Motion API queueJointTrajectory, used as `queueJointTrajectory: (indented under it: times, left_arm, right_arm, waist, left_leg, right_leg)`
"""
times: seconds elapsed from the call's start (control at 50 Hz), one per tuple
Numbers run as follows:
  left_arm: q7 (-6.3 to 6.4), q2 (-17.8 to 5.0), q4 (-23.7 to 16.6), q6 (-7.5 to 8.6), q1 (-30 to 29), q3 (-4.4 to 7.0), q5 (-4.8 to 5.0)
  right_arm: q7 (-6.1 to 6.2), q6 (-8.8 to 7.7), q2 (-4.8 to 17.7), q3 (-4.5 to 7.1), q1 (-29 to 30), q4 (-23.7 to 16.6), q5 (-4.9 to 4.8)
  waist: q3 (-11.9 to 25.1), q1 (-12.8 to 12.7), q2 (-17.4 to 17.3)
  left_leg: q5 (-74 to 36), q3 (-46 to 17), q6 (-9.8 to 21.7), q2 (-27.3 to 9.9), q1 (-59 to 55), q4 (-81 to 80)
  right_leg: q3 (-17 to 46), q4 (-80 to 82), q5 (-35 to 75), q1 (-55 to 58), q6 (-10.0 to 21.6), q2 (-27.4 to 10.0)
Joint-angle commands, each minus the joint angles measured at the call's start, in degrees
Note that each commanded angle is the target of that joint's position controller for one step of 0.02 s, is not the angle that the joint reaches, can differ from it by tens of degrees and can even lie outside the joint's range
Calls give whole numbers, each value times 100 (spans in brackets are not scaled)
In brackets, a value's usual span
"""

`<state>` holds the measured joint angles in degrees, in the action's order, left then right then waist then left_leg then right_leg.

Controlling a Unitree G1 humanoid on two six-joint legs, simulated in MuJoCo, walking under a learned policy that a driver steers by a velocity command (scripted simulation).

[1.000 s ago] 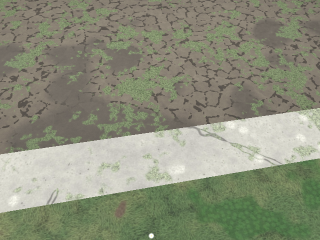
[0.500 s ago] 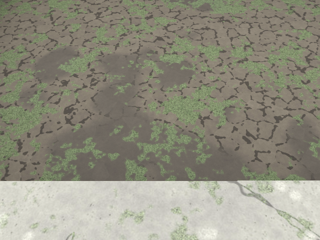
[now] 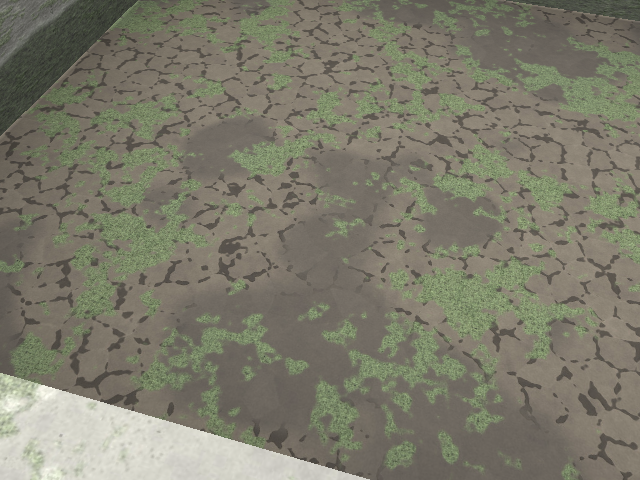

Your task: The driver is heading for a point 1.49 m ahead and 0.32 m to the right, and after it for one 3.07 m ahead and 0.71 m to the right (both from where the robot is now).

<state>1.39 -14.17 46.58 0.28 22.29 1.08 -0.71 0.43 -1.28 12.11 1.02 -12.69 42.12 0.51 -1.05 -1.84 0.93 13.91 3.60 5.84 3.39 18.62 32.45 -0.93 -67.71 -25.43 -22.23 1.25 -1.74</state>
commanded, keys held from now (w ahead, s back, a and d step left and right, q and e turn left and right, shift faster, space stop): w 1.00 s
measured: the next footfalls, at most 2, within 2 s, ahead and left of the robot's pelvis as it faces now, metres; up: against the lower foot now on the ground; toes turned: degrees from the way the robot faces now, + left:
right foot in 0.42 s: +0.33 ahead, -0.11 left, +0.00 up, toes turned +1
left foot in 0.88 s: +0.36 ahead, +0.10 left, +0.00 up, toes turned -2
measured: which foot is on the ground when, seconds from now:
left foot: down 0.00-0.44, up 0.46-0.86, down 0.88-1.00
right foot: up 0.00-0.40, down 0.42-1.00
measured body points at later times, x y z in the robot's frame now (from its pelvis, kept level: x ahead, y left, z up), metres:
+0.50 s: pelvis +0.19 -0.04 -0.02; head +0.20 -0.05 +0.43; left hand +0.35 +0.19 -0.11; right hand +0.19 -0.30 -0.16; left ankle +0.08 +0.08 -0.65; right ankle +0.29 -0.11 -0.73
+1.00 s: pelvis +0.28 -0.01 +0.00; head +0.26 +0.01 +0.45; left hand +0.44 +0.22 -0.10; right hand +0.46 -0.22 -0.08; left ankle +0.32 +0.10 -0.73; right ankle +0.29 -0.11 -0.73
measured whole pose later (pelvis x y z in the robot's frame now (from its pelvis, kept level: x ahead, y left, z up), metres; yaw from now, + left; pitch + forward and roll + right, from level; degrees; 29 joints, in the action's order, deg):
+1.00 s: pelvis +0.28 -0.01 +0.00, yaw +0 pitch -1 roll -1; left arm -1.2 -12.1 35.8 -3.2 11.2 -1.5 -1.1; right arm 0.8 2.7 10.5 -2.6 -7.2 38.3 0.7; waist 1.6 -0.9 0.8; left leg 14.3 -2.3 1.2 1.6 18.7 34.4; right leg -1.1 -33.5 -17.2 -15.3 1.7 1.9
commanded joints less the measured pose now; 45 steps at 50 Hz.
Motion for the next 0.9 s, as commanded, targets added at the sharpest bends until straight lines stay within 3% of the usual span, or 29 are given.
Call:
queueJointTrajectory:
  times: [0.02,0.04,0.1,0.14,0.22,0.26,0.3,0.36,0.38,0.4,0.42,0.44,0.46,0.48,0.5,0.52,0.54,0.56,0.6,0.64,0.66,0.68,0.7,0.74,0.8,0.82,0.84,0.88,0.9]
  left_arm:
    - [-39,-526,-481,-37,57,159,-47]
    - [-76,-493,-460,-94,87,195,-43]
    - [-114,-337,-595,-172,-319,198,-64]
    - [-132,-305,-717,-190,-676,211,-67]
    - [-115,-214,-887,-172,-1252,166,-108]
    - [-167,-210,-1028,-127,-1785,154,-87]
    - [-200,-130,-1129,-57,-1939,106,-55]
    - [-228,-29,-1187,43,-1761,68,-3]
    - [-203,-77,-1060,78,-1331,84,-27]
    - [-171,-177,-836,114,-681,141,-19]
    - [-128,-339,-532,156,410,212,-46]
    - [-85,-938,-506,179,1238,327,-43]
    - [-118,-1247,-418,21,932,379,156]
    - [-111,-850,-675,-83,190,341,266]
    - [-115,-460,-758,-102,-394,194,148]
    - [-133,-222,-791,-68,-668,95,46]
    - [-135,-142,-870,7,-928,37,3]
    - [-162,-77,-919,89,-1030,-3,-25]
    - [-230,-181,-877,201,-801,-4,24]
    - [-241,-289,-884,221,-703,13,65]
    - [-204,-284,-971,198,-885,-20,193]
    - [-205,-334,-985,179,-893,-18,206]
    - [-197,-385,-976,142,-794,-33,187]
    - [-213,-415,-1081,67,-905,-28,169]
    - [-233,-436,-1226,-70,-1054,-7,121]
    - [-247,-424,-1232,-98,-996,-27,81]
    - [-230,-350,-1256,-147,-1099,-63,12]
    - [-195,-370,-1296,-229,-1057,-74,31]
    - [-198,-257,-1364,-249,-1104,-115,43]
  right_arm:
    - [51,-77,539,150,-690,17,-2]
    - [39,-139,550,147,-802,55,30]
    - [19,-223,759,220,-1038,175,-61]
    - [27,-220,749,234,-1288,260,-111]
    - [52,-183,789,243,-1665,323,-88]
    - [96,-127,639,170,-1846,361,-101]
    - [147,-53,816,200,-1880,357,-32]
    - [268,98,897,214,-1870,416,50]
    - [296,119,986,237,-1806,389,72]
    - [296,135,1041,249,-1708,365,32]
    - [263,119,1111,278,-1390,288,-159]
    - [226,53,794,216,-1474,91,-292]
    - [154,25,801,290,-1760,-31,-266]
    - [206,44,1051,343,-1279,-30,-150]
    - [219,64,996,338,-888,-123,-132]
    - [243,130,796,302,-856,-94,-108]
    - [273,238,586,228,-836,-189,-65]
    - [273,349,518,222,-980,-150,-11]
    - [283,475,597,275,-973,-159,20]
    - [275,503,580,273,-700,-230,-22]
    - [308,501,480,207,-203,-367,-44]
    - [307,504,409,160,-81,-397,-33]
    - [253,520,400,132,31,-372,4]
    - [210,534,420,90,336,-470,-23]
    - [166,497,440,-2,874,-675,-31]
    - [137,464,411,-52,1004,-748,-3]
    - [106,429,346,-115,1010,-770,119]
    - [112,378,277,-179,439,-593,260]
    - [117,356,351,-184,283,-569,275]
  waist:
    - [-95,59,-581]
    - [-51,23,-605]
    - [-201,-26,-407]
    - [-337,75,-413]
    - [-230,284,-475]
    - [-303,447,-334]
    - [-326,486,-511]
    - [-359,373,-683]
    - [-113,251,-673]
    - [209,1,-575]
    - [605,-560,-239]
    - [1532,-775,699]
    - [1771,-350,1496]
    - [959,-394,981]
    - [400,-137,675]
    - [148,119,414]
    - [38,314,554]
    - [173,450,647]
    - [355,470,454]
    - [336,443,261]
    - [272,383,137]
    - [338,379,197]
    - [448,283,313]
    - [377,230,368]
    - [230,82,447]
    - [265,3,476]
    - [55,108,319]
    - [443,221,208]
    - [565,236,82]
  left_leg:
    - [-533,-1848,642,-1491,-862,-1982]
    - [-930,-1707,636,-1433,-779,-1984]
    - [-1270,-1490,688,-1378,-726,-2119]
    - [-1257,-1485,723,-1411,-837,-2119]
    - [-1859,-1229,613,-1362,-1095,-1797]
    - [-2309,-1117,484,-1275,-1102,-1635]
    - [-2632,-1035,465,-1294,-1146,-1449]
    - [-3473,-950,499,-1376,-1147,-846]
    - [-3922,-933,461,-1380,-1290,-528]
    - [-4376,-898,401,-1298,-1353,106]
    - [-4042,-623,180,-932,-749,1480]
    - [-1315,-142,-105,-265,221,3860]
    - [1738,-888,-183,628,1846,4863]
    - [1180,-1451,-312,361,2327,5008]
    - [865,-1331,-414,229,2332,4994]
    - [735,-1253,-520,55,2015,4638]
    - [532,-1381,-639,-78,1503,4000]
    - [585,-1317,-764,-71,1172,3796]
    - [487,-1294,-886,-6,1057,3545]
    - [160,-1363,-922,-59,1164,3047]
    - [-172,-1470,-944,-155,1128,2439]
    - [-377,-1395,-956,-240,977,1982]
    - [-399,-1272,-948,-227,849,1875]
    - [-406,-1197,-951,-311,751,1414]
    - [-94,-830,-960,-428,419,657]
    - [179,-673,-915,-466,314,435]
    - [76,-579,-810,-485,206,-14]
    - [69,-375,-575,-359,-671,-276]
    - [12,-575,-423,-476,-933,-181]
  right_leg:
    - [388,61,543,-1351,-66,-364]
    - [336,111,683,-1232,-86,-280]
    - [273,652,1347,-1558,-115,-303]
    - [299,1167,1906,-1880,-89,-357]
    - [140,1830,2532,-1894,-9,-294]
    - [-10,2122,2623,-1811,58,-136]
    - [-107,2394,2318,-1618,125,-27]
    - [-232,2829,1434,-1023,296,140]
    - [-175,3033,1152,-565,368,220]
    - [-202,3265,1059,156,473,386]
    - [187,3865,1760,1487,630,227]
    - [2013,4051,2351,2830,979,-1344]
    - [3931,4793,1460,3278,1507,-2010]
    - [3411,4818,951,2475,1391,-1947]
    - [2794,4843,1106,1652,1284,-1737]
    - [2315,4948,1344,906,1118,-1489]
    - [1728,5040,2169,279,851,-1127]
    - [1498,5079,2625,48,820,-1023]
    - [1438,5102,2947,93,951,-1017]
    - [1318,5213,2454,147,932,-966]
    - [1146,5308,2754,238,853,-930]
    - [1041,5281,2732,322,763,-868]
    - [1073,5344,2584,456,671,-830]
    - [1077,5430,1889,533,618,-817]
    - [1178,5509,761,514,716,-808]
    - [1244,5460,528,593,813,-807]
    - [1130,5273,956,551,834,-796]
    - [1147,4744,994,505,683,-586]
    - [998,4417,982,360,576,-388]
Keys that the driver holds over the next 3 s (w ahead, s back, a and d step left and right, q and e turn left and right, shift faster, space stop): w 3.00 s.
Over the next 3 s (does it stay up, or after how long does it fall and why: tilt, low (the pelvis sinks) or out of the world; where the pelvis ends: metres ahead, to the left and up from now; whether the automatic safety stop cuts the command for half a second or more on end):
stays up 0.31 0.02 -0.01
